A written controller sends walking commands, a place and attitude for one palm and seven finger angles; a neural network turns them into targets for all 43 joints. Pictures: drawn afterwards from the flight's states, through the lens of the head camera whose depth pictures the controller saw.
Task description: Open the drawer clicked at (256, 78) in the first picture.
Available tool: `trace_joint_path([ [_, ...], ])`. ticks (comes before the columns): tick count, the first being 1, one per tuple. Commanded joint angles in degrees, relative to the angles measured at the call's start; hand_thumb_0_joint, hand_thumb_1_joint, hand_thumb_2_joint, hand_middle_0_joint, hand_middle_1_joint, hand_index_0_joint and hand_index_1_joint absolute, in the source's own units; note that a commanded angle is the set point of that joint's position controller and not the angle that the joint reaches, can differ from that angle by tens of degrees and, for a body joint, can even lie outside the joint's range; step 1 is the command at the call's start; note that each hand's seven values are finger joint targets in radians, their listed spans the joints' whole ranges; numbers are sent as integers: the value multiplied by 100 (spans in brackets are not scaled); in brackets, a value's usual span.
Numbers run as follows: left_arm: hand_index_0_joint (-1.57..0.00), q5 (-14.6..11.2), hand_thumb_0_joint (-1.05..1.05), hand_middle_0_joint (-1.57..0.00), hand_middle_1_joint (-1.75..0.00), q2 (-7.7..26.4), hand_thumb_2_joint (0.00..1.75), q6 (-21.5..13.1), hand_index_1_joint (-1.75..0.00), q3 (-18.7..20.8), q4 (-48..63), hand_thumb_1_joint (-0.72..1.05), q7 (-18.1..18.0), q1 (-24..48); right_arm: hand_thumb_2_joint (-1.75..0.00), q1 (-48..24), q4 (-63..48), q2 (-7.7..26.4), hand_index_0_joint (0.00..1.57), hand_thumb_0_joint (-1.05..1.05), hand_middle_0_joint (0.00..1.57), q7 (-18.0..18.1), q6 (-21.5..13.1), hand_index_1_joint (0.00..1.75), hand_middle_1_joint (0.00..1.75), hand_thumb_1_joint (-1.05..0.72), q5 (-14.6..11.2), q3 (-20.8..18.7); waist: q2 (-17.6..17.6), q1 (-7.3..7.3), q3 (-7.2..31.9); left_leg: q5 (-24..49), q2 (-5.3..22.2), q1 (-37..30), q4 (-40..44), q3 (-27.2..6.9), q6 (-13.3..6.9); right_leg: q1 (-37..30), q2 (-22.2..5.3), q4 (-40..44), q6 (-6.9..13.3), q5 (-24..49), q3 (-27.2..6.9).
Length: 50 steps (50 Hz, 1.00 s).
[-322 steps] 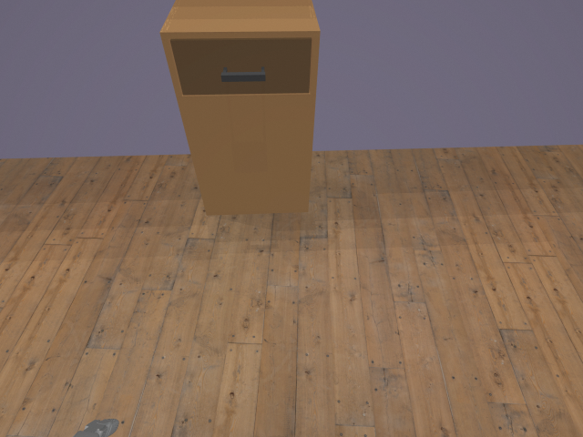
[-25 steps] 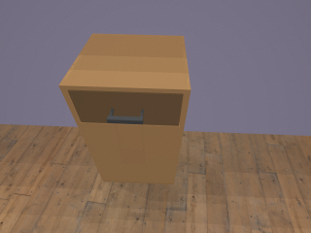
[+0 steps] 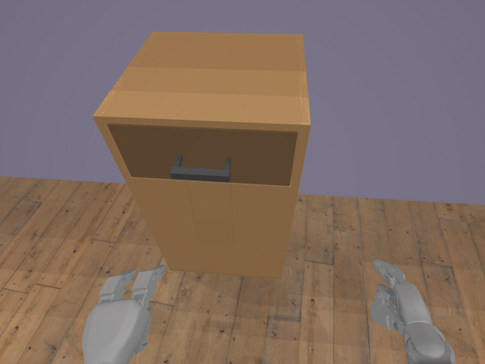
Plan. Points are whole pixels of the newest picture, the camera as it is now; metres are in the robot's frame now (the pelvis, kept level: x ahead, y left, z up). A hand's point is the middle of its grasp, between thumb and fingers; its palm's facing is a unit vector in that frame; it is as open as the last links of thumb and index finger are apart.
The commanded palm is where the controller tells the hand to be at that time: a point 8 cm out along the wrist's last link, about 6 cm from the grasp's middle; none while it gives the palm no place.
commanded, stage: raise the hand with hooked fingers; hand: left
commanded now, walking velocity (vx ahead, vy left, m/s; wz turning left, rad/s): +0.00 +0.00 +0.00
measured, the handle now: (202, 167) +0.54 +0.16 -0.03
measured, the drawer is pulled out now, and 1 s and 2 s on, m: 0.00 0.00 0.00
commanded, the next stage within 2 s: move the hooked fingers above the handle in 1.50 s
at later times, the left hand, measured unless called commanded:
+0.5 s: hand (117, 272) +0.24 +0.24 +0.02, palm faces -0.01 -0.09 -1.00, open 11.4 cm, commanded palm +0.22 +0.24 +0.08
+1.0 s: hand (102, 213) +0.31 +0.26 +0.09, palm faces +0.06 -0.06 -1.00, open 13.7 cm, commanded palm +0.29 +0.26 +0.15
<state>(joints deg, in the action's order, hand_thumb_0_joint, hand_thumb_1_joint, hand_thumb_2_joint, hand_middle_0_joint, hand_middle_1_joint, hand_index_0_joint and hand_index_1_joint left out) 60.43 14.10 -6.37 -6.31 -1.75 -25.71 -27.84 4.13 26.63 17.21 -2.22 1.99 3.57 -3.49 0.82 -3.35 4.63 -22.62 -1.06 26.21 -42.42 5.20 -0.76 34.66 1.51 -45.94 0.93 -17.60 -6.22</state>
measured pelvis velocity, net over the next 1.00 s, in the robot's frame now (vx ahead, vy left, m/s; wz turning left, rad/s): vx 0.04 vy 0.01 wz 0.07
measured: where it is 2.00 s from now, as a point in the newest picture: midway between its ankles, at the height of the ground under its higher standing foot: outside the picture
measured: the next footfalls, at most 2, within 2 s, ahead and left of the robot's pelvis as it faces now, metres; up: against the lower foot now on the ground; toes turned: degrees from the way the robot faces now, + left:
none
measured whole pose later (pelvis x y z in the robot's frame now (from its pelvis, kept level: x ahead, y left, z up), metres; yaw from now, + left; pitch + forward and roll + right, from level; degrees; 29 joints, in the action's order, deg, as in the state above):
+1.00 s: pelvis +0.04 +0.01 +0.02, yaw +4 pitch +3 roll +0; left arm 56.6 25.7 0.8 -4.0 -2.1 -8.3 0.3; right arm 4.9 32.7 12.7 0.4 7.2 0.8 0.4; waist -3.2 -4.9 1.8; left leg -20.2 -1.3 15.3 -32.1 0.3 -0.9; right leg 21.1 0.5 -33.7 0.4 -16.0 -1.7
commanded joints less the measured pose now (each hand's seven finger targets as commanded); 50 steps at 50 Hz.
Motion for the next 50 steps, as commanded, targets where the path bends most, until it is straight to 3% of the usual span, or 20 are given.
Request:
trace_joint_path([
  [1, -24, 548, 0, -24, -62, 1124, 69, -174, -62, 913, 1455, 41, -683, 491, -90, -520, -850, 124, 20, 0, 20, -75, 45, 30, 30, -90, 153, -44, -107, -315, 1358, 1206, -253, 73, -201, -550, -10, -155, 57, 248, 485, 397, -478],
  [2, -24, 624, 0, -24, -63, 1248, 68, -242, -63, 959, 1695, 39, -752, 831, -90, -517, -831, 132, 20, 0, 20, -64, 56, 30, 30, -90, 180, -52, -321, -234, 1592, 1269, -245, -90, -442, -605, 3, 163, 48, 112, 488, 358, -557],
  [3, -24, 668, 0, -24, -64, 1354, 67, -299, -64, 953, 2102, 36, -795, 1421, -90, -499, -770, 140, 20, 0, 20, -50, 90, 30, 30, -90, 256, -56, -322, -87, 1721, 1338, -235, -272, -657, -772, 11, 487, 40, 25, 468, 298, -604],
  [5, -24, 594, 0, -24, -68, 1363, 65, -383, -68, 898, 2059, 32, -785, 1563, -90, -471, -753, 161, 20, 0, 20, -26, 95, 30, 30, -90, 287, -49, -460, 69, 1680, 1196, -264, -320, -953, -688, -18, 907, 6, 24, 449, 65, -542],
  [7, -25, 421, 0, -25, -70, 1362, 63, -333, -70, 810, 2093, 27, -687, 1700, -90, -490, -718, 208, 20, 0, 20, -24, 118, 30, 30, -90, 277, -44, -546, 154, 1725, 1173, -247, -299, -961, -733, -50, 826, 28, 7, 414, 175, -400],
  [8, -25, 293, 0, -25, -72, 1197, 62, -216, -72, 665, 2087, 25, -598, 1665, -90, -529, -692, 209, 20, 0, 20, -15, 132, 30, 30, -90, 271, -29, -558, 227, 1626, 1281, -243, -307, -919, -796, -68, 774, 66, 31, 395, 352, -331],
  [10, -25, 112, 0, -25, -75, 1189, 60, 127, -75, 634, 1841, 20, -369, 1272, -90, -475, -694, 184, 20, 0, 20, 5, 190, 30, 30, -90, 187, 14, -211, 149, 1592, 1361, -190, -74, -617, -701, -88, 41, 84, 116, 323, 734, -28],
  [13, -25, -48, 0, -25, -80, 1217, 57, 552, -80, 635, 1632, 13, 68, 750, -90, -548, -722, 145, 20, 0, 20, 73, 235, 30, 30, -90, 32, 150, 42, -14, 1352, 1584, -126, 79, -173, -690, -69, -730, 124, 289, 301, 1185, 49],
  [15, -26, -107, 0, -26, -82, 1390, 55, 625, -82, 735, 1684, 8, 292, 609, -90, -485, -660, 83, 20, 0, 20, 115, 179, 30, 30, -90, -27, 236, 236, -97, 1335, 1665, -101, 108, 56, -612, -48, -1240, 58, 403, 264, 1501, 26],
  [18, -26, -82, 0, -26, -87, 1571, 52, 576, -87, 969, 1613, 1, 439, 582, -90, -492, -575, 104, 20, 0, 20, 162, 102, 30, 30, -90, -24, 307, 214, -182, 1056, 1658, -71, 123, 317, -607, -45, -1491, 27, 567, 259, 1610, -11],
  [23, -27, -136, 0, -27, -94, 1770, 47, 306, -94, 1297, 1941, -10, 321, 1127, -90, -319, -446, 138, 20, 0, 20, 213, 27, 30, 30, -90, 36, 147, 33, -159, 1377, 1892, -90, -182, 458, -573, -70, -1802, -55, 691, 235, 1924, 36],
  [29, -28, -323, 0, -28, -103, 1750, 41, 273, -103, 1207, 1715, -24, 305, 1619, -90, -203, -243, 220, 20, 0, 20, 245, 16, 30, 30, -90, -46, -27, -49, -42, 1368, 2096, -93, -429, 582, -534, -65, -1789, -111, 798, 203, 1955, 217],
  [34, -29, -344, 0, -29, -111, 1807, 36, 466, -111, 1003, 1699, -36, 599, 2214, -90, -280, -183, 266, 20, 0, 20, 267, 66, 30, 30, -90, -121, -57, -253, -59, 1294, 2374, -32, -777, 798, -519, -51, -1841, -111, 962, 202, 1811, 334],
  [35, -29, -346, 0, -29, -112, 1896, 35, 509, -112, 1068, 1605, -38, 668, 2293, -90, -293, -181, 268, 20, 0, 20, 269, 86, 30, 30, -90, -146, -45, -139, -78, 1253, 2364, -31, -761, 852, -535, -41, -1874, -96, 986, 202, 1736, 367],
  [40, -30, -323, 0, -30, -120, 2094, 30, 630, -120, 1078, 1500, -50, 1005, 2955, -90, -336, -169, 236, 20, 0, 20, 292, 175, 30, 30, -90, -202, 21, -285, -150, 1125, 2652, -8, -1010, 1130, -503, -6, -2130, -86, 1179, 208, 1853, 435],
  [47, -30, -399, 0, -30, -120, 2203, 30, 714, -120, 899, 1014, -50, 1563, 4079, -90, -333, -130, 213, 20, 0, 20, 338, 306, 30, 30, -90, -267, 116, -141, -71, 839, 2228, -42, -1116, 1462, -401, -18, -2321, -75, 1560, 180, 1601, 515],
  [49, -30, -407, 0, -30, -120, 2282, 30, 638, -120, 886, 1080, -50, 1714, 4421, -90, -297, -115, 211, 20, 0, 20, 338, 311, 30, 30, -90, -257, 131, -376, -72, 1009, 2313, -34, -1294, 1509, -419, -7, -2409, -83, 1597, 188, 1588, 541],
  [50, -30, -451, 0, -30, -120, 2344, 30, 603, -120, 932, 998, -50, 1781, 4508, -90, -276, -116, 212, 20, 0, 20, 362, 317, 30, 30, -90, -257, 138, -277, -81, 996, 2329, -45, -1287, 1528, -429, -22, -2480, -79, 1629, 187, 1639, 559],
])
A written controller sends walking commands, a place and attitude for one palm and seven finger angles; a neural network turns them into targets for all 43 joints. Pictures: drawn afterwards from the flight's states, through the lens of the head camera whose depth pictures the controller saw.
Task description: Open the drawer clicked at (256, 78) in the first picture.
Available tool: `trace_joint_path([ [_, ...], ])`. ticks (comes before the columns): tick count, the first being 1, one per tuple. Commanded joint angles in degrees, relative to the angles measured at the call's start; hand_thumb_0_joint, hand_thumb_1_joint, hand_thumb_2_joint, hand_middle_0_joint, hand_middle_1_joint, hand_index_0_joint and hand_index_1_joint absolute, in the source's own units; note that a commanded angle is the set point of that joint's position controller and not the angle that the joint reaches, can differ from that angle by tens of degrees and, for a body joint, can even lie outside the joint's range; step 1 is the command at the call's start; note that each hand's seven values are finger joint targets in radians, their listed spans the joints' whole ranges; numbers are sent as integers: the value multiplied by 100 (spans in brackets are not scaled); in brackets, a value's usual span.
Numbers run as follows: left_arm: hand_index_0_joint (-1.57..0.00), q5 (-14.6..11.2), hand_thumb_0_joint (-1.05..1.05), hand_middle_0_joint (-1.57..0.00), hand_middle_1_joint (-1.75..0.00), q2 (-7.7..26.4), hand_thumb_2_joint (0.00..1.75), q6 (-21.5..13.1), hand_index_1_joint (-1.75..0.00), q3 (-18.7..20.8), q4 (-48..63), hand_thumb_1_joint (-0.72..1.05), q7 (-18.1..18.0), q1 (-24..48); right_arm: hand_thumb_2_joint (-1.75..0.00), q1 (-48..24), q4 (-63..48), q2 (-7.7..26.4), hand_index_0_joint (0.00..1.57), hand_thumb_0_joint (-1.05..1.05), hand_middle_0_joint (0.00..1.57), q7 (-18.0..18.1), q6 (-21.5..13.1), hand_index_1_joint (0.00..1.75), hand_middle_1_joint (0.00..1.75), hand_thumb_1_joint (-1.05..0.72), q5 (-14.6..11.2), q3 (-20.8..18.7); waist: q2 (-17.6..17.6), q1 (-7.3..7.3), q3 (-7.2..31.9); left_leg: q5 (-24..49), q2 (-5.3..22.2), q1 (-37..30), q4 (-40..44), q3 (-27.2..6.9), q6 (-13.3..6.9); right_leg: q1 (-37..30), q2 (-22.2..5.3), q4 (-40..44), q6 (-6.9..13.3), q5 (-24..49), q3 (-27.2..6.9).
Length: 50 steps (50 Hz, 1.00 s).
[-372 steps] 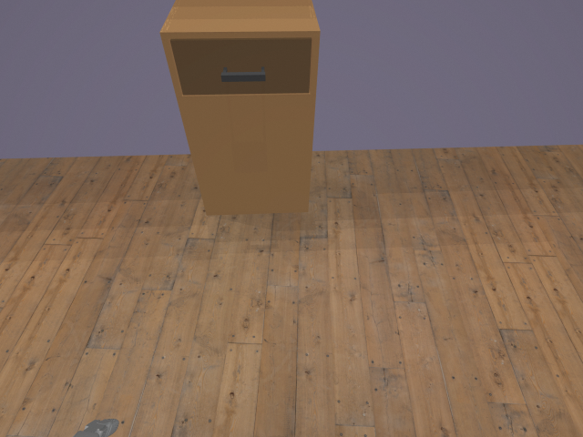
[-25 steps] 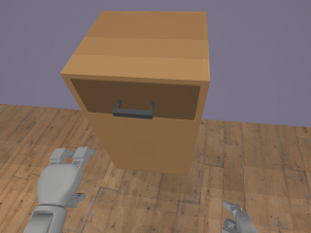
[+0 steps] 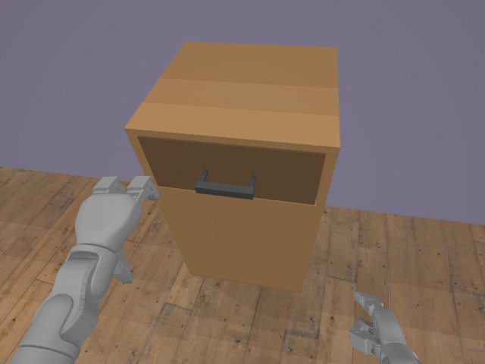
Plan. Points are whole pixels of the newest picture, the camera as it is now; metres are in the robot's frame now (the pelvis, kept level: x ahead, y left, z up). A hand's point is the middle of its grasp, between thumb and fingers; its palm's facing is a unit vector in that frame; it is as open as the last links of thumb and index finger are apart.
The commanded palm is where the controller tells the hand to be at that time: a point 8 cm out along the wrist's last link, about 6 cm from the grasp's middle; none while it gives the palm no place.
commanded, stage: raise the hand with hooked fingers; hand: left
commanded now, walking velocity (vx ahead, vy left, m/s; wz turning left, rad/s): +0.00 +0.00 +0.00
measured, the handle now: (226, 183) +0.51 +0.12 -0.06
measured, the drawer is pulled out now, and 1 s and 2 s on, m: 0.00 0.00 0.00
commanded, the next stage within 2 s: move the hooked fingers above the handle in 0.50 s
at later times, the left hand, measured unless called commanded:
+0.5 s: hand (126, 225) +0.30 +0.24 +0.07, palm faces +0.04 -0.07 -1.00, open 13.8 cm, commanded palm +0.27 +0.24 +0.14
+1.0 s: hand (155, 215) +0.33 +0.21 +0.06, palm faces +0.02 -0.07 -1.00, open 13.8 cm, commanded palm +0.31 +0.21 +0.11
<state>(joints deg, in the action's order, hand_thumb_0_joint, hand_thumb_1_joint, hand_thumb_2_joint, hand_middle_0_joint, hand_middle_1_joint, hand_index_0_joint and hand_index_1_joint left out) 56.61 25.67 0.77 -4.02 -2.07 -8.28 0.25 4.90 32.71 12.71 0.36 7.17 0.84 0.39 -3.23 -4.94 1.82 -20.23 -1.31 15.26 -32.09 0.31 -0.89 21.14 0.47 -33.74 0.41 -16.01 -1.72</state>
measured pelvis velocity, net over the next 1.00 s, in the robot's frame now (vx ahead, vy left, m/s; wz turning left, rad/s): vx -0.01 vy -0.01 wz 0.01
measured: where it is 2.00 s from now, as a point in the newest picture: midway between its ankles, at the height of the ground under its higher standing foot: outside the picture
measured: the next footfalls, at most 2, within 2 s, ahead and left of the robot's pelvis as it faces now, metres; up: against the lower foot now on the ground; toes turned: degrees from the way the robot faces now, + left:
none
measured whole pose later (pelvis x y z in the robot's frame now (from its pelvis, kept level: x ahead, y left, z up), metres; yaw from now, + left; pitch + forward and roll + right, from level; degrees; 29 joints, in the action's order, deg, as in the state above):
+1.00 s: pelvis -0.01 -0.01 +0.00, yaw +0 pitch +6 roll +1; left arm 57.8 24.1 -3.8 -7.0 -15.7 -9.2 13.1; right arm 8.8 35.3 13.2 0.7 7.2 0.1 -1.1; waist -2.7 -3.5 2.1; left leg -18.8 -1.2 18.4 -31.5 -0.1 -0.5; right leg 24.1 0.5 -33.0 0.8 -14.6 -1.3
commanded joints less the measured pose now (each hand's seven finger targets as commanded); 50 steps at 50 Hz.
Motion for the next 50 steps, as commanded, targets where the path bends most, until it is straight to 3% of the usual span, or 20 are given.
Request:
trace_joint_path([
  [1, -30, -83, 0, -30, -120, 1193, 30, -158, -120, 688, 995, -50, 105, 1794, -90, -354, -700, 665, 20, 0, 20, 107, -201, 30, 30, -90, 18, -254, 160, 89, 1313, 2115, -25, -222, 497, 78, -13, -1135, 28, 439, 230, 1517, 98],
  [5, -30, -214, 0, -30, -120, 1381, 30, -343, -120, 800, 737, -50, 301, 2237, -90, -275, -643, 676, 20, 0, 20, 148, -195, 30, 30, -90, -16, -242, 212, 111, 1224, 2023, -39, -177, 587, 63, -18, -1204, 24, 546, 220, 1472, 132],
  [10, -30, -366, 0, -30, -120, 1269, 30, -559, -120, 861, 607, -50, 461, 1646, -90, -164, -696, 728, 20, 0, 20, 73, -191, 30, 30, -90, -21, -295, 376, -1, 1253, 2224, -35, -63, 630, 71, -8, -1333, 19, 541, 214, 1642, 148],
  [17, -30, -293, 0, -30, -120, 1510, 30, -897, -120, 1184, 1073, -50, 68, 1786, -90, -65, -661, 756, 20, 0, 20, 49, -238, 30, 30, -90, 3, -390, 132, -36, 1540, 2319, -27, -134, 609, 22, 13, -1268, 10, 478, 230, 1610, 132],
  [23, -30, -282, 0, -30, -120, 1443, 30, -719, -120, 1141, 821, -50, -230, 1823, -90, -89, -572, 778, 20, 0, 20, 66, -258, 30, 30, -90, -71, -433, 137, 38, 1493, 1981, -39, -57, 624, 47, -1, -1145, 30, 522, 220, 1317, 119],
  [26, -30, -293, 0, -30, -120, 1309, 30, -569, -120, 909, 777, -50, -177, 1802, -90, -121, -574, 773, 20, 0, 20, 85, -258, 30, 30, -90, -89, -416, 134, 62, 1403, 1859, -40, -42, 653, 81, -14, -1130, 11, 556, 210, 1242, 127],
  [28, -30, -260, 0, -30, -120, 1418, 30, -536, -120, 998, 851, -50, -122, 1762, -90, -151, -597, 804, 20, 0, 20, 91, -261, 30, 30, -90, -69, -416, 143, 20, 1516, 2025, -37, -92, 661, 59, -17, -1234, 27, 539, 221, 1364, 113],
  [33, -30, -266, 0, -30, -120, 1149, 30, -485, -120, 685, 424, -50, 26, 2114, -90, -93, -551, 783, 20, 0, 20, 124, -243, 30, 30, -90, -90, -369, 404, 174, 1123, 1707, -29, 35, 668, 101, -29, -966, 38, 622, 190, 1096, 161],
  [36, -30, -140, 0, -30, -120, 1186, 30, -586, -120, 657, 438, -50, -12, 2355, -90, -34, -545, 749, 20, 0, 20, 124, -258, 30, 30, -90, -57, -387, 328, 114, 1438, 1830, -50, -54, 588, 109, -25, -1005, 32, 528, 206, 1205, 146],
  [37, -30, -120, 0, -30, -120, 1008, 30, -600, -120, 475, 429, -50, -25, 2451, -90, -52, -565, 727, 20, 0, 20, 122, -262, 30, 30, -90, -52, -375, 231, 132, 1453, 1874, -58, -72, 558, 107, -18, -971, 23, 502, 213, 1261, 147],
  [38, -30, -108, 0, -30, -120, 1126, 30, -631, -120, 618, 413, -50, -58, 2557, -90, -21, -542, 742, 20, 0, 20, 124, -272, 30, 30, -90, -49, -397, 239, 151, 1513, 1920, -48, -91, 525, 96, -18, -963, 43, 489, 210, 1300, 134],
  [43, -30, 15, 0, -30, -120, 1082, 30, -576, -120, 605, 7, -50, -243, 2742, -90, 32, -497, 715, 20, 0, 20, 103, -237, 30, 30, -90, -45, -390, 197, 121, 1559, 1993, -70, 78, 457, 99, 9, -945, 49, 386, 232, 1420, 128],
  [45, -30, 29, 0, -30, -120, 875, 30, -523, -120, 411, -132, -50, -304, 2906, -90, 75, -474, 686, 20, 0, 20, 100, -235, 30, 30, -90, -59, -407, 316, 176, 1613, 1971, -62, 101, 407, 134, -12, -908, 34, 360, 218, 1439, 135],
  [46, -30, 51, 0, -30, -120, 991, 30, -503, -120, 508, -191, -50, -339, 2952, -90, 113, -451, 707, 20, 0, 20, 104, -235, 30, 30, -90, -56, -415, 312, 165, 1694, 2045, -61, 120, 395, 124, -4, -947, 41, 322, 228, 1526, 129],
  [49, -30, 99, 0, -30, -120, 730, 30, -418, -120, 188, -358, -50, -359, 3275, -90, 133, -457, 705, 20, 0, 20, 96, -215, 30, 30, -90, -65, -417, 278, 269, 1656, 1948, -65, 143, 339, 134, -14, -809, 34, 307, 217, 1455, 138],
  [50, -30, 112, 0, -30, -120, 792, 30, -417, -120, 275, -394, -50, -380, 3266, -90, 191, -435, 717, 20, 0, 20, 101, -219, 30, 30, -90, -60, -444, 326, 241, 1758, 2052, -62, 143, 310, 118, -20, -842, 51, 257, 232, 1536, 145],
])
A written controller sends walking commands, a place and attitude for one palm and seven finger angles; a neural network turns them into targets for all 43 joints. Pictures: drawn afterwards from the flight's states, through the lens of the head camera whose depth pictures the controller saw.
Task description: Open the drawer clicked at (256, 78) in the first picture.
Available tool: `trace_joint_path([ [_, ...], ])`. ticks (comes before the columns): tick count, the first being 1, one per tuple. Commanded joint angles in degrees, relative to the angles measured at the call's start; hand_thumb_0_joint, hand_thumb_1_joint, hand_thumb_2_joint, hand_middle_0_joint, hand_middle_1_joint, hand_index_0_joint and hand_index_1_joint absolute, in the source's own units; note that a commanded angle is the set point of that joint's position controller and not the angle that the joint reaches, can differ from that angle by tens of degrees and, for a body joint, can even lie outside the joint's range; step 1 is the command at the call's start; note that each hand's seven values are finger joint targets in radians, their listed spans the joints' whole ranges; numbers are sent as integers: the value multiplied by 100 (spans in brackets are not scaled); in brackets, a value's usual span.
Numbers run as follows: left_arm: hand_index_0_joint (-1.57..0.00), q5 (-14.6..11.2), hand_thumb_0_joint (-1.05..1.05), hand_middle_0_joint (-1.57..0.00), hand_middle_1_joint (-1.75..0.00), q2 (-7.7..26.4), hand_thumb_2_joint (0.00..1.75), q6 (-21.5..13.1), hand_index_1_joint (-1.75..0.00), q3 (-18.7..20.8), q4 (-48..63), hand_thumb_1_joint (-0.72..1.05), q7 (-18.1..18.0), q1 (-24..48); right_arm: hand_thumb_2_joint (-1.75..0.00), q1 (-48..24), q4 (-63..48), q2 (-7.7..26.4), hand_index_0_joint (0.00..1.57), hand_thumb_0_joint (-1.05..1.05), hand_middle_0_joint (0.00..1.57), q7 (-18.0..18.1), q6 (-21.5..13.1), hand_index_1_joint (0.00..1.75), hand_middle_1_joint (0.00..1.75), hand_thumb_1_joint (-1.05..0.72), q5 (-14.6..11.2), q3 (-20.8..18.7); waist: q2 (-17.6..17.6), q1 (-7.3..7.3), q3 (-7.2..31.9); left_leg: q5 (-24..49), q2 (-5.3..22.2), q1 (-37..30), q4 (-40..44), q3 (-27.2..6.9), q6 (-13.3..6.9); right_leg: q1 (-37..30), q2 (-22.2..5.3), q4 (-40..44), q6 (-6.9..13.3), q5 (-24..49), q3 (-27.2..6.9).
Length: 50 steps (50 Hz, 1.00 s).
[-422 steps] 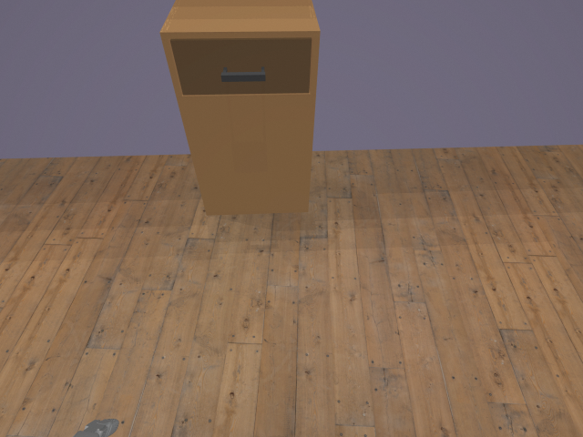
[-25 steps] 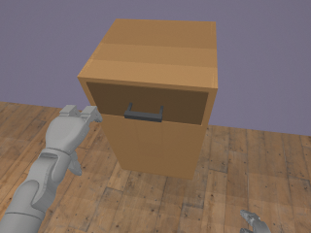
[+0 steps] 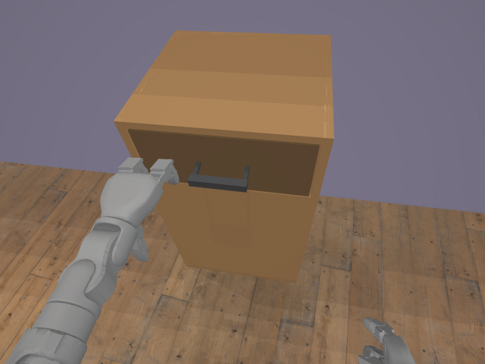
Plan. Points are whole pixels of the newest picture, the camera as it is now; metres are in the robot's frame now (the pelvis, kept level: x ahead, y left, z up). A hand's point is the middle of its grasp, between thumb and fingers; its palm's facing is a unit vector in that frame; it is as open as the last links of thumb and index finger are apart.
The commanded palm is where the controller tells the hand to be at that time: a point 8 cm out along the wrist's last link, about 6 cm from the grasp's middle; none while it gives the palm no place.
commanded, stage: move the hooked fingers above the handle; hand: left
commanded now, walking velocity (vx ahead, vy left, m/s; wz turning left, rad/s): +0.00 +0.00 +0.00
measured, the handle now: (220, 175) +0.52 +0.12 -0.06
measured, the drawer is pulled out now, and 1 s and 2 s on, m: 0.00 0.00 0.00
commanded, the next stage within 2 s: lower the fingers behind the handle in 1.80 s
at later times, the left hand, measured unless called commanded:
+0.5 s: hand (175, 196) +0.39 +0.18 +0.02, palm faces -0.02 -0.03 -1.00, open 13.8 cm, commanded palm +0.38 +0.18 +0.08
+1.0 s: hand (204, 179) +0.46 +0.14 +0.00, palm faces -0.03 -0.01 -1.00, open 13.8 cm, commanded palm +0.44 +0.14 +0.06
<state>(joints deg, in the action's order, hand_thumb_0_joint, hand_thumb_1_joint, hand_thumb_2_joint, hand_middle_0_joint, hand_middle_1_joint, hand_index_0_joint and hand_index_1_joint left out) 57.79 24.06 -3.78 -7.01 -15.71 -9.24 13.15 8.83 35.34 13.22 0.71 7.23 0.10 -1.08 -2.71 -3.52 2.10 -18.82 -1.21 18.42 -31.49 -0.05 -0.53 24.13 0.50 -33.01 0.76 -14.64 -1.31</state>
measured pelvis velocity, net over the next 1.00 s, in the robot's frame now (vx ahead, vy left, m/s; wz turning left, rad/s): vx -0.01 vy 0.00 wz -0.01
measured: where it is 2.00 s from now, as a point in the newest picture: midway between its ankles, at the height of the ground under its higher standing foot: outside the picture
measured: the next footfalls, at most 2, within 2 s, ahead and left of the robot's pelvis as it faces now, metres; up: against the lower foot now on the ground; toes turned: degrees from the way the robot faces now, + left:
none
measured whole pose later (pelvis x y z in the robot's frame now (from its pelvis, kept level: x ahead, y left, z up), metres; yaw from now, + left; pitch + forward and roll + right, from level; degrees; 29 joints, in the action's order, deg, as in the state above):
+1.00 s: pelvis -0.01 +0.00 -0.02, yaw -1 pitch +15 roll +1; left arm 63.4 17.7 -0.2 -9.4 -58.1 -22.0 44.4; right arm 17.1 40.0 13.5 0.3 6.3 0.9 -3.5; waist -2.0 5.0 6.2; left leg -21.6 -0.7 34.0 -40.4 0.8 -0.5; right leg 39.5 1.1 -40.6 0.8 -16.3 -1.9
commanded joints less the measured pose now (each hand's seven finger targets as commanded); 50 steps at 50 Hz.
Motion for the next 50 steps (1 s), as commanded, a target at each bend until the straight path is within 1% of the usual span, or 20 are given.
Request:
trace_joint_path([
  [1, -30, 3, 0, -30, -120, 904, 30, 53, -120, 516, 907, -50, -295, 1974, -90, -205, -705, 659, 20, 0, 20, 69, -217, 30, 30, -90, 15, -296, 294, 103, 1785, 1927, -77, -186, 226, 165, -65, -1160, 41, 177, 189, 1454, 88],
  [3, -30, 16, 0, -30, -120, 834, 30, 54, -120, 466, 859, -50, -299, 2091, -90, -151, -705, 682, 20, 0, 20, 65, -223, 30, 30, -90, 21, -322, 284, 123, 1889, 2036, -79, -184, 176, 149, -68, -1165, 56, 130, 189, 1574, 103],
  [4, -30, 40, 0, -30, -120, 989, 30, 45, -120, 575, 783, -50, -336, 2161, -90, -132, -682, 684, 20, 0, 20, 70, -201, 30, 30, -90, 16, -316, 283, 121, 1836, 1948, -77, -110, 191, 143, -58, -1154, 45, 122, 196, 1485, 84],
  [5, -30, 43, 0, -30, -120, 814, 30, 67, -120, 444, 639, -50, -355, 2142, -90, -103, -678, 672, 20, 0, 20, 66, -199, 30, 30, -90, 11, -317, 320, 127, 1816, 1927, -92, -50, 169, 151, -73, -1139, 40, 103, 194, 1495, 93],
  [7, -30, 68, 0, -30, -120, 809, 30, 63, -120, 442, 515, -50, -414, 2346, -90, -24, -634, 685, 20, 0, 20, 70, -194, 30, 30, -90, 13, -342, 413, 163, 1870, 1960, -82, -31, 129, 178, -86, -1125, 37, 83, 185, 1595, 91],
  [9, -30, 115, 0, -30, -120, 977, 30, 81, -120, 605, 339, -50, -482, 2350, -90, 2, -629, 690, 20, 0, 20, 81, -172, 30, 30, -90, 8, -354, 406, 123, 1964, 1936, -102, 56, 114, 197, -87, -1233, 27, 53, 183, 1638, 52],
  [16, -30, 176, 0, -30, -120, 829, 30, 110, -120, 521, -94, -50, -689, 2614, -90, 150, -551, 695, 20, 0, 20, 73, -183, 30, 30, -90, -17, -421, 336, 189, 2087, 1988, -104, 161, 27, 241, -101, -1176, 41, -27, 191, 1801, 28],
  [19, -30, 213, 0, -30, -120, 762, 30, 149, -120, 395, -499, -50, -714, 3014, -90, 221, -485, 736, 20, 0, 20, 95, -176, 30, 30, -90, -29, -411, 544, 318, 1914, 1747, -110, 337, 20, 247, -113, -1033, 34, -1, 165, 1617, 36],
  [21, -30, 254, 0, -30, -120, 594, 30, 144, -120, 196, -670, -50, -748, 3369, -90, 281, -442, 724, 20, 0, 20, 111, -191, 30, 30, -90, -32, -422, 484, 404, 1982, 1650, -117, 287, -28, 253, -128, -892, 35, 3, 162, 1517, 47],
  [24, -30, 328, 0, -30, -120, 883, 30, 46, -120, 406, -863, -50, -827, 3814, -90, 423, -386, 745, 20, 0, 20, 139, -204, 30, 30, -90, -7, -453, 330, 397, 2231, 1685, -134, 285, -82, 235, -126, -917, 34, -69, 176, 1519, 36],
  [25, -30, 310, 0, -30, -120, 632, 30, 19, -120, 221, -913, -50, -854, 3842, -90, 426, -399, 704, 20, 0, 20, 131, -217, 30, 30, -90, -2, -460, 297, 415, 2316, 1722, -143, 274, -117, 240, -129, -901, 30, -92, 176, 1566, 51],
  [33, -30, 425, 0, -30, -120, 321, 30, 89, -120, 61, -2073, -50, -1133, 4526, -90, 687, -215, 743, 20, 0, 20, 74, -221, 30, 30, -90, 22, -495, 404, 616, 2191, 1595, -125, 525, -257, 207, -117, -400, 97, -194, 199, 1379, 156],
  [34, -30, 466, 0, -30, -120, 532, 30, 113, -120, 200, -2159, -50, -1194, 4702, -90, 757, -175, 766, 20, 0, 20, 76, -214, 30, 30, -90, 28, -498, 465, 618, 2239, 1587, -107, 583, -273, 211, -116, -414, 82, -227, 188, 1391, 136],
  [36, -30, 476, 0, -30, -120, 353, 30, 154, -120, 54, -2250, -50, -1270, 4954, -90, 806, -179, 741, 20, 0, 20, 67, -217, 30, 30, -90, 44, -499, 431, 668, 2451, 1583, -116, 604, -319, 209, -121, -416, 85, -274, 187, 1408, 138],
  [42, -30, 527, 0, -30, -120, 509, 30, 276, -120, 228, -2848, -50, -1437, 5214, -90, 997, -96, 777, 20, 0, 20, 55, -222, 30, 30, -90, 78, -511, 401, 732, 2584, 1573, -114, 855, -434, 238, -127, -357, 101, -379, 187, 1496, 119],
  [44, -30, 551, 0, -30, -120, 480, 30, 309, -120, 202, -2975, -50, -1482, 5394, -90, 1080, -56, 797, 20, 0, 20, 51, -229, 30, 30, -90, 92, -526, 474, 818, 2704, 1619, -102, 888, -506, 233, -139, -320, 112, -416, 169, 1561, 106],
  [47, -30, 522, 0, -30, -120, 157, 30, 386, -120, -60, -3181, -50, -1527, 5656, -90, 1171, -21, 797, 20, 0, 20, 28, -260, 30, 30, -90, 102, -536, 359, 940, 2655, 1458, -90, 934, -535, 236, -136, -109, 118, -412, 167, 1392, 132],
  [48, -30, 521, 0, -30, -120, 278, 30, 367, -120, 53, -3202, -50, -1531, 5820, -90, 1205, 9, 817, 20, 0, 20, 30, -283, 30, 30, -90, 111, -548, 342, 968, 2670, 1506, -90, 948, -564, 228, -148, -114, 125, -422, 174, 1437, 117],
  [49, -30, 549, 0, -30, -120, 531, 30, 381, -120, 235, -3299, -50, -1558, 5788, -90, 1262, 28, 847, 20, 0, 20, 28, -269, 30, 30, -90, 114, -543, 358, 919, 2785, 1476, -94, 1019, -587, 225, -145, -148, 122, -476, 172, 1419, 93],
  [50, -30, 552, 0, -30, -120, 411, 30, 377, -120, 121, -3244, -50, -1589, 5897, -90, 1281, 13, 833, 20, 0, 20, 25, -275, 30, 30, -90, 129, -539, 289, 950, 2900, 1563, -98, 1015, -618, 222, -147, -144, 126, -525, 175, 1508, 105],
])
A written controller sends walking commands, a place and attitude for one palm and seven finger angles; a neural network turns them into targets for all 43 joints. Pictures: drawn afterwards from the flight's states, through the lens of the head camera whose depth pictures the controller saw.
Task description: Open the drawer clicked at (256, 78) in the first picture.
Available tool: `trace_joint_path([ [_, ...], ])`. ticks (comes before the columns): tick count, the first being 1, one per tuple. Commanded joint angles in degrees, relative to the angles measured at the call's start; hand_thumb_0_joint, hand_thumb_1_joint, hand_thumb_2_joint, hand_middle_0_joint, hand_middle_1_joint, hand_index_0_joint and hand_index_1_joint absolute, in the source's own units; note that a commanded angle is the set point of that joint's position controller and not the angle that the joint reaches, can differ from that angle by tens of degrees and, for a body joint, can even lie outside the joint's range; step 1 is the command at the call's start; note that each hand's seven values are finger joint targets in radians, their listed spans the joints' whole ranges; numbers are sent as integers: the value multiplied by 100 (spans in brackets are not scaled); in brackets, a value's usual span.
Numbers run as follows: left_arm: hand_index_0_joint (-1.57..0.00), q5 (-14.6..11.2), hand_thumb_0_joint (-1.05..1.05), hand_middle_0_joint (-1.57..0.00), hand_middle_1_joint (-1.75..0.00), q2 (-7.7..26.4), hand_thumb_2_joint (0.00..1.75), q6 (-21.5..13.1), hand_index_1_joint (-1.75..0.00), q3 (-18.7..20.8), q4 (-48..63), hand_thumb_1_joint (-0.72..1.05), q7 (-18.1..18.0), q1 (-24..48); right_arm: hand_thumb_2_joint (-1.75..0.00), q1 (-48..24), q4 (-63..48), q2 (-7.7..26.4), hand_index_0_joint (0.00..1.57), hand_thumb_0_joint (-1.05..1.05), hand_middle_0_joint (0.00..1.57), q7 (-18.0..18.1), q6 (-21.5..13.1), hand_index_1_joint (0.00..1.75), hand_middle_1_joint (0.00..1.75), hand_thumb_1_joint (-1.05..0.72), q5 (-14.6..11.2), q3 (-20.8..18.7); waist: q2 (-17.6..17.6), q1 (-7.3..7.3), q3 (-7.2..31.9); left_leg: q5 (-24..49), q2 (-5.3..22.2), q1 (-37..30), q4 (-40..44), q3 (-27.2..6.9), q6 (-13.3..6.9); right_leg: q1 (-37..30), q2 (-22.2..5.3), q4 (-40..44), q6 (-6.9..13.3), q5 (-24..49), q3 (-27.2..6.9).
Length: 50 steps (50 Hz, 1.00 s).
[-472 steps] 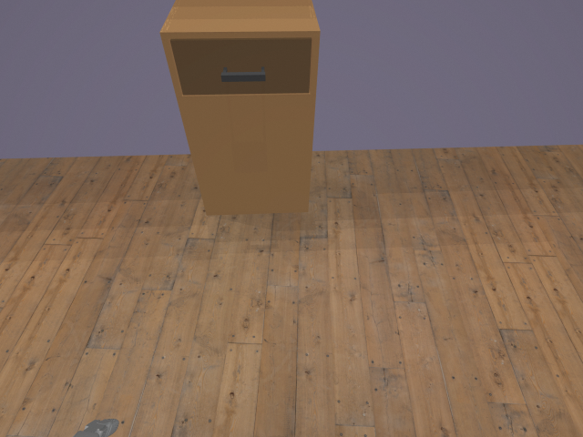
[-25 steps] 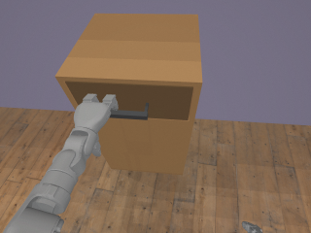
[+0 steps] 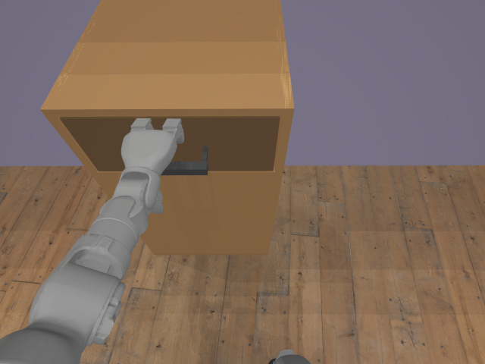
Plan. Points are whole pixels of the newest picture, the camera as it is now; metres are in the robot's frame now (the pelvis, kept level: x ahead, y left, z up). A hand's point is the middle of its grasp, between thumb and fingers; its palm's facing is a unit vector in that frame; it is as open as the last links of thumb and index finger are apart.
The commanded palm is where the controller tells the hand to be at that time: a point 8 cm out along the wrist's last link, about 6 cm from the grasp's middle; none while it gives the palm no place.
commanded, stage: move the hooked fingers above the handle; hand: left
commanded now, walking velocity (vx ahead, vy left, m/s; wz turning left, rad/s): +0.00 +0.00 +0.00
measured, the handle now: (176, 160) +0.52 +0.13 -0.04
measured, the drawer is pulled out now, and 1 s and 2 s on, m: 0.00 0.00 0.00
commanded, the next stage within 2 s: lower the fingers behind the handle in 0.80 s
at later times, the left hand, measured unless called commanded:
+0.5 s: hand (165, 163) +0.47 +0.14 +0.01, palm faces -0.03 -0.01 -1.00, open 13.8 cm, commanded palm +0.45 +0.14 +0.07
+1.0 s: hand (171, 160) +0.48 +0.12 +0.02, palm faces -0.01 +0.00 -1.00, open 13.8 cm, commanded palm +0.45 +0.14 +0.06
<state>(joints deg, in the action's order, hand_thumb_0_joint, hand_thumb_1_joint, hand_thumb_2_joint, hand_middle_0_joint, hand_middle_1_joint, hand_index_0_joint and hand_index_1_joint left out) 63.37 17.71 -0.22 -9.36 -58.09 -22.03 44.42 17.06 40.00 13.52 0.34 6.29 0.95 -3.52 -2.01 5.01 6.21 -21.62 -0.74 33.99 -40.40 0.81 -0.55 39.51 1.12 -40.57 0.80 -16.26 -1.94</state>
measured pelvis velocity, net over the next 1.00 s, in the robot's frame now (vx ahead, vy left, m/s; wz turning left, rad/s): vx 0.01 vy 0.00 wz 0.00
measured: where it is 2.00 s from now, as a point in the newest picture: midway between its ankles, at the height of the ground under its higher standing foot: outside the picture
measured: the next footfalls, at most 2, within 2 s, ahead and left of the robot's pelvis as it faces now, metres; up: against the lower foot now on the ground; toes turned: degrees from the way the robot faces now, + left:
none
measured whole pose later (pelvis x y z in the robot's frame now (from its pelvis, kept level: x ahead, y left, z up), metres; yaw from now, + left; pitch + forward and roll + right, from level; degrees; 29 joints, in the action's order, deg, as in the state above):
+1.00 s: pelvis +0.01 +0.00 +0.00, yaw +0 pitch +17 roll +1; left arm 63.4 14.9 3.6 -10.3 -61.4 -24.1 47.6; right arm 16.5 39.3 13.2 0.4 6.9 1.0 -2.9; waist -2.6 5.5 7.3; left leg -22.8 -0.5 35.9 -41.8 0.8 -0.3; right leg 41.6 1.4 -42.3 1.1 -17.6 -1.9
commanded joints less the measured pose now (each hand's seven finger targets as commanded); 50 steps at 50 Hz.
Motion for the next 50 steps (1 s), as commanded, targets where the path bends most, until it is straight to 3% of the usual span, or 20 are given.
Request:
trace_joint_path([
  [1, -30, -3, 0, -30, -120, 827, 30, 31, -120, 214, 941, -50, -327, 2820, -90, 477, -427, 783, 20, 0, 20, 49, -187, 30, 30, -90, 65, -313, 193, 160, 2517, 1905, -135, -582, 213, 143, -143, -1586, 68, 211, 170, 1715, 188],
  [4, -30, 16, 0, -30, -120, 979, 30, 79, -120, 367, 737, -50, -415, 2930, -90, 590, -358, 829, 20, 0, 20, 25, -197, 30, 30, -90, 82, -321, 245, 209, 2537, 1912, -117, -432, 124, 125, -141, -1478, 81, 127, 165, 1715, 195],
  [6, -30, 8, 0, -30, -120, 839, 30, 175, -120, 284, 554, -50, -473, 2930, -90, 607, -356, 828, 20, 0, 20, 7, -200, 30, 30, -90, 88, -317, 293, 238, 2484, 1786, -120, -325, 111, 140, -146, -1426, 84, 134, 157, 1629, 196],
  [8, -30, 11, 0, -30, -120, 1212, 30, 220, -120, 598, 645, -50, -511, 2951, -90, 609, -382, 864, 20, 0, 20, 5, -183, 30, 30, -90, 103, -308, 118, 88, 2741, 1962, -135, -316, 104, 153, -139, -1627, 82, 46, 186, 1781, 185],
  [9, -30, 36, 0, -30, -120, 1194, 30, 263, -120, 552, 708, -50, -521, 2934, -90, 637, -415, 852, 20, 0, 20, 0, -158, 30, 30, -90, 101, -306, 130, 92, 2926, 2034, -129, -373, 86, 149, -145, -1705, 84, 18, 174, 1882, 178],
  [11, -30, 29, 0, -30, -120, 959, 30, 397, -120, 384, 517, -50, -499, 2808, -90, 630, -407, 838, 20, 0, 20, 4, -129, 30, 30, -90, 77, -310, 311, 160, 2607, 1923, -106, -303, 136, 191, -147, -1643, 89, 112, 151, 1817, 209],
  [13, -30, -14, 0, -30, -120, 1149, 30, 444, -120, 501, 491, -50, -467, 2914, -90, 588, -416, 874, 20, 0, 20, 34, -114, 30, 30, -90, 51, -282, 466, 186, 2518, 1749, -118, -206, 186, 185, -171, -1726, 77, 184, 138, 1706, 170],
  [15, -30, -16, 0, -30, -120, 1089, 30, 438, -120, 438, 615, -50, -419, 2793, -90, 574, -474, 852, 20, 0, 20, 56, -109, 30, 30, -90, 42, -288, 322, 120, 2638, 1797, -124, -312, 215, 215, -173, -1806, 67, 196, 138, 1766, 155],
  [18, -30, -55, 0, -30, -120, 1059, 30, 322, -120, 398, 664, -50, -314, 2828, -90, 572, -495, 847, 20, 0, 20, 97, -134, 30, 30, -90, 16, -283, 451, 169, 2481, 1685, -113, -314, 248, 186, -185, -1789, 64, 263, 133, 1651, 145],
  [19, -30, -52, 0, -30, -120, 923, 30, 273, -120, 253, 718, -50, -283, 2841, -90, 559, -504, 834, 20, 0, 20, 102, -153, 30, 30, -90, 13, -282, 313, 208, 2431, 1628, -109, -379, 252, 192, -183, -1669, 61, 281, 127, 1586, 148],
  [26, -30, 41, 0, -30, -120, 761, 30, 43, -120, 206, 1008, -50, -409, 2871, -90, 575, -467, 787, 20, 0, 20, 48, -194, 30, 30, -90, 68, -310, 101, 166, 2607, 1974, -82, -616, 123, 125, -139, -1438, 77, 123, 170, 1688, 216],
  [30, -30, 18, 0, -30, -120, 604, 30, 200, -120, 134, 891, -50, -513, 2900, -90, 514, -452, 782, 20, 0, 20, -8, -158, 30, 30, -90, 65, -315, 164, 193, 2462, 1930, -84, -598, 117, 122, -131, -1352, 90, 136, 172, 1610, 250],
  [32, -30, 49, 0, -30, -120, 711, 30, 288, -120, 185, 904, -50, -538, 2941, -90, 488, -457, 790, 20, 0, 20, 0, -127, 30, 30, -90, 58, -300, 188, 171, 2509, 1996, -92, -587, 139, 119, -127, -1450, 86, 116, 176, 1698, 250],
  [36, -30, 46, 0, -30, -120, 564, 30, 424, -120, 43, 769, -50, -495, 3108, -90, 449, -434, 777, 20, 0, 20, 20, -90, 30, 30, -90, 47, -285, 244, 261, 2415, 1902, -86, -594, 143, 115, -133, -1375, 87, 146, 160, 1634, 251],
  [38, -30, -10, 0, -30, -120, 678, 30, 405, -120, 144, 873, -50, -464, 3267, -90, 437, -457, 781, 20, 0, 20, 51, -98, 30, 30, -90, 49, -277, 283, 246, 2581, 1933, -101, -601, 150, 120, -151, -1556, 72, 147, 160, 1717, 224],
  [40, -30, 23, 0, -30, -120, 798, 30, 371, -120, 249, 928, -50, -432, 3052, -90, 446, -494, 762, 20, 0, 20, 63, -83, 30, 30, -90, 57, -279, 127, 125, 2803, 2116, -104, -683, 141, 130, -135, -1681, 67, 87, 166, 1899, 210],
  [42, -30, 28, 0, -30, -120, 474, 30, 404, -120, 35, 740, -50, -394, 2831, -90, 430, -493, 738, 20, 0, 20, 46, -71, 30, 30, -90, 49, -274, 291, 175, 2557, 2178, -79, -644, 124, 138, -128, -1560, 81, 102, 163, 1928, 251],
  [46, -30, 5, 0, -30, -120, 810, 30, 430, -120, 291, 600, -50, -376, 2667, -90, 420, -512, 777, 20, 0, 20, 80, -70, 30, 30, -90, 38, -251, 533, 137, 2444, 1860, -121, -380, 176, 204, -166, -1794, 61, 192, 126, 1892, 159],
  [49, -30, -14, 0, -30, -120, 609, 30, 422, -120, 98, 526, -50, -352, 2689, -90, 444, -492, 768, 20, 0, 20, 90, -101, 30, 30, -90, 19, -237, 511, 211, 2269, 1746, -125, -255, 170, 210, -168, -1683, 48, 204, 121, 1834, 158],
  [50, -30, 32, 0, -30, -120, 863, 30, 434, -120, 321, 427, -50, -364, 2545, -90, 451, -457, 792, 20, 0, 20, 98, -98, 30, 30, -90, 21, -246, 582, 153, 2289, 1724, -124, -212, 155, 222, -168, -1708, 45, 181, 121, 1828, 136],
])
